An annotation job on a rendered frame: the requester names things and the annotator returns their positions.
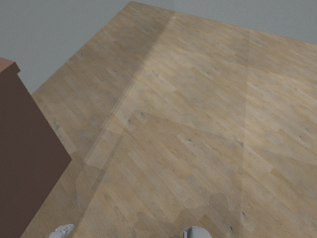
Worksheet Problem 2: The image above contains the right robot thigh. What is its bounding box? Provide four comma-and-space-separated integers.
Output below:
183, 226, 212, 238

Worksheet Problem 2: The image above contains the robot left hand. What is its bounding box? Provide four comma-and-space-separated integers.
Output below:
48, 224, 74, 238

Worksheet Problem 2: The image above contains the table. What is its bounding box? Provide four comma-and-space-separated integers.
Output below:
0, 58, 72, 238

